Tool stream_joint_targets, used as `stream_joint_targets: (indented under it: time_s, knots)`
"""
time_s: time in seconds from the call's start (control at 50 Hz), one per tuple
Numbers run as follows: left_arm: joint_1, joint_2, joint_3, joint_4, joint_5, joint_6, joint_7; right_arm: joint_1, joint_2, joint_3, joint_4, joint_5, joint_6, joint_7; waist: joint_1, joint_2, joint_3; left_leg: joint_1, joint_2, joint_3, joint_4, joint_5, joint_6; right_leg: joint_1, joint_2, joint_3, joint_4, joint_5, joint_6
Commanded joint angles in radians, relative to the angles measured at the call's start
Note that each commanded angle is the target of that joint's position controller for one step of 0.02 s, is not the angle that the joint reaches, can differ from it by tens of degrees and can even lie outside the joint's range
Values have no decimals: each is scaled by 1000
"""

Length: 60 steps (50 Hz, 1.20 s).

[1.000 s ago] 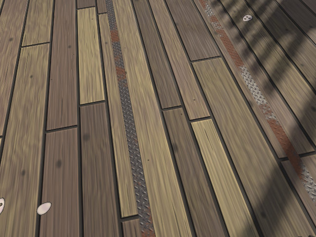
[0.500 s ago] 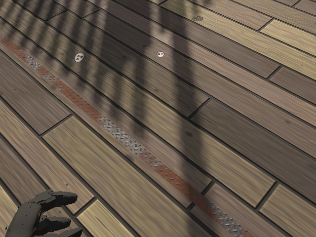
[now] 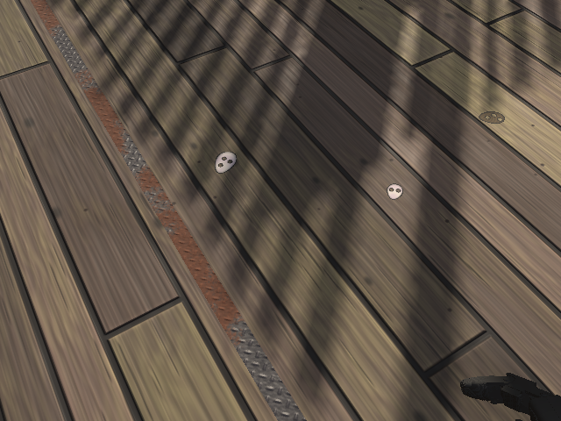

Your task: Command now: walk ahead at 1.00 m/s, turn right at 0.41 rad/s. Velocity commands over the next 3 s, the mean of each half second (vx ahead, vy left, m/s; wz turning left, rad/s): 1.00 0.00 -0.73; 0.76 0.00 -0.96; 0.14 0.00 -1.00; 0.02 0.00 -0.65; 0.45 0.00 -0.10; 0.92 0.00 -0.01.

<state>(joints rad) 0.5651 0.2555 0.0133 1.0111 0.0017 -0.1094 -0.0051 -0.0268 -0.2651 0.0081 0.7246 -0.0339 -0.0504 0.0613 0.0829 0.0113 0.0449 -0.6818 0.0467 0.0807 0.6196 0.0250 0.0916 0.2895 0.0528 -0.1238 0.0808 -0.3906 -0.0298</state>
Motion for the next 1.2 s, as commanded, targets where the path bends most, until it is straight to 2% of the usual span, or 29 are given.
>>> stream_joint_targets:
  time_s: [0.02, 0.04, 0.06, 0.08, 0.1, 0.14, 0.2, 0.36, 0.4, 0.46, 0.48, 0.5, 0.52, 0.54, 0.56, 0.6, 0.68, 0.82, 0.84, 0.86, 0.88, 0.9, 0.92, 0.94, 0.96, 0.98, 1.02, 1.06, 1.2]
  knots:
    - [-154, 287, 58, -73, 21, 4, 16, 326, -168, -51, 37, -2, -7, -40, -277, -90, -119, 545, -102, -5, -1, -158, 26, -236, -262, 102, 367, 1295, -130]
    - [-181, 264, 55, -78, 29, 14, 16, 537, -208, -71, 100, -11, -6, -61, -375, -85, -213, 790, -57, -40, -30, -204, 28, -368, -211, 91, 661, 1112, -119]
    - [-114, 124, 25, -112, 21, 9, 4, 636, -319, -104, 116, -35, -10, -84, -332, 93, -335, 1024, 204, -341, -68, -583, 37, -629, -99, 91, 1074, 569, -114]
    - [-8, 43, 11, -143, -29, 2, -8, 578, -345, -114, 101, -39, -15, -69, -206, 304, -468, 1121, 397, -876, -309, -830, 87, -868, 23, 213, 1354, -31, -105]
    - [-110, 124, 26, -149, -24, 9, 4, 443, -259, -107, 84, -25, -17, -58, -190, 147, -301, 988, 354, -825, -384, -861, 76, -965, -47, 237, 1390, 58, -126]
    - [-205, 103, 26, -153, -13, 25, 0, 331, -128, -83, 90, -20, -37, -54, -137, -16, -68, 704, 303, -506, -402, -538, 54, -957, -138, 209, 1301, 169, -116]
    - [-229, 35, 22, -181, 14, 75, -27, 355, -40, -58, 151, 2, -62, -50, -68, 35, 12, 546, 227, -207, -441, -297, -7, -920, -197, 205, 1258, 183, -91]
    - [-563, 33, 0, -333, 13, 92, -77, 382, -92, -62, 183, 15, -98, -61, -58, 11, 130, 566, 124, 225, -543, 290, -70, -938, -136, -17, 759, 500, -112]
    - [-559, 56, 5, -327, 14, 84, -80, 418, -138, -67, 179, 20, -87, -79, -43, 33, 86, 683, 145, 249, -459, 713, -83, -847, -57, -87, 669, 512, -141]
    - [-239, 151, 44, -241, 5, 84, -58, 352, -238, -96, 132, 8, -33, -104, 139, 118, -109, 749, 199, 223, -39, 1114, -76, -513, 40, -83, 673, 348, -187]
    - [-27, 198, 74, -176, 6, 85, -42, 300, -248, -103, 108, 0, -13, -102, 228, 105, -195, 668, 211, 187, 249, 1033, -53, -303, 49, -25, 644, 261, -222]
    - [45, 232, 104, -143, -1, 89, -17, 280, -223, -105, 110, -5, -4, -85, 233, 12, -184, 500, 111, 177, 621, 454, -59, -159, 23, 75, 562, 189, -258]
    - [-66, 292, 118, -145, -6, 99, -4, 272, -57, -62, 62, -23, -19, -68, 90, -244, -60, 143, -63, 121, 991, -494, -84, -128, -92, 322, 590, 363, -295]
    - [-115, 372, 134, -191, 24, 109, -7, 320, -58, -50, -68, 10, -47, -63, 5, -277, -269, -153, -103, -90, 1115, -539, -111, 113, -252, 836, 346, 147, -502]
    - [-136, 320, 133, -214, 30, 108, -1, 259, -105, -44, -69, -1, -77, -66, 21, -74, -218, -223, -42, -168, 1033, -465, -99, 56, -307, 984, 153, -78, -466]
    - [-190, 223, 109, -192, 19, 86, 8, 199, -122, -43, -58, -14, -80, -68, -65, 109, -25, -123, 30, -173, 837, -381, -112, -262, -241, 827, 124, 36, -380]
    - [-226, 190, 87, -210, -1, 27, 12, 153, -87, -24, -87, -44, -6, -55, -125, 106, 40, 67, 102, -131, 530, -370, -180, -614, -91, 568, 93, 244, -339]
    - [-72, 210, 110, -169, -16, 50, -2, -55, -41, 7, -191, -1, -27, -53, 25, -36, -22, 285, -87, -23, -41, 103, -115, -499, 22, 448, 304, 955, -138]
    - [-82, 212, 111, -173, -13, 52, 3, -14, -64, -1, -186, -2, -30, -64, 5, -58, -55, 378, -118, -47, -96, 99, -106, -486, 34, 472, 379, 989, -103]
    - [-74, 94, 86, -185, -75, 57, 24, -105, -113, -49, -248, 57, -75, -74, -18, 0, -94, 507, -143, -149, -197, 94, -120, -525, 26, 598, 466, 768, -53]
    - [-163, 157, 91, -207, -62, 59, 27, 25, -166, -73, -222, 72, -89, -87, -128, -20, -157, 626, -115, -131, -239, 192, -119, -521, 33, 572, 589, 733, -33]
    - [-237, 166, 94, -249, -38, 65, 29, 261, -187, -86, -160, 53, -92, -96, -232, -68, -302, 882, 5, -197, -167, 279, -76, -590, 78, 498, 854, 525, 12]
    - [-211, 29, 53, -296, 17, 77, 34, 423, -209, -79, -122, 24, -82, -98, -226, 89, -443, 1143, 274, -400, 39, 800, -26, -796, 151, 386, 1176, -338, 46]
    - [7, 93, 54, -329, -37, 76, 24, 434, -222, -83, -114, -1, -69, -78, -125, 321, -652, 1283, 548, -817, -30, 670, 192, -944, 117, 401, 1480, -355, 74]
    - [-31, 169, 64, -329, -48, 100, 24, 295, -185, -93, -171, 1, -51, -87, -130, 238, -611, 1163, 480, -810, -123, 303, 194, -964, -1, 353, 1517, -204, 100]
    - [-156, 198, 78, -359, -52, 121, 28, 206, -94, -73, -185, 5, -34, -99, -133, 153, -413, 987, 387, -597, -165, 199, 153, -1011, -39, 279, 1476, -122, 112]
    - [-213, 192, 94, -388, -40, 149, 39, 112, -71, -61, -168, 12, -12, -101, -66, 37, -177, 652, 301, -387, -247, 242, 128, -979, -99, 218, 1445, -83, 125]
    - [-221, 112, 80, -424, -46, 165, 38, 64, -85, -76, -129, 19, -20, -92, -28, 85, -74, 447, 254, -212, -325, 235, 105, -903, -160, 200, 1239, -93, 113]
    - [-341, 142, 89, -458, -32, 180, -4, -5, -192, -125, -77, 46, -7, -81, -45, 86, -153, 460, 267, 39, -329, 136, 88, -677, -167, 108, 765, 243, 44]
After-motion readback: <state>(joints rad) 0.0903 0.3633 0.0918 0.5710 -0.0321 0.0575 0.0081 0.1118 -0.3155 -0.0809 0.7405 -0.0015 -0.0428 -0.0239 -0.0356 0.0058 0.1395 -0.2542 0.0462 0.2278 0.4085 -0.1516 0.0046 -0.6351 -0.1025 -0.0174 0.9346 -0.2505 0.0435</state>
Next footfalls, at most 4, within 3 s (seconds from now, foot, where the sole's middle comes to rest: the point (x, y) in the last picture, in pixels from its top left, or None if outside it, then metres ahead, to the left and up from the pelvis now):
0.04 left None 0.26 0.10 -0.75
0.50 right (374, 335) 0.67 -0.14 -0.75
0.90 left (413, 200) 1.11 -0.27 -0.75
1.32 right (487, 262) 0.90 -0.45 -0.75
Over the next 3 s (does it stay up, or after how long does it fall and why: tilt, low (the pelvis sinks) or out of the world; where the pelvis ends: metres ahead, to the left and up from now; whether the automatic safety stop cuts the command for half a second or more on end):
stays up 0.93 -0.83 0.00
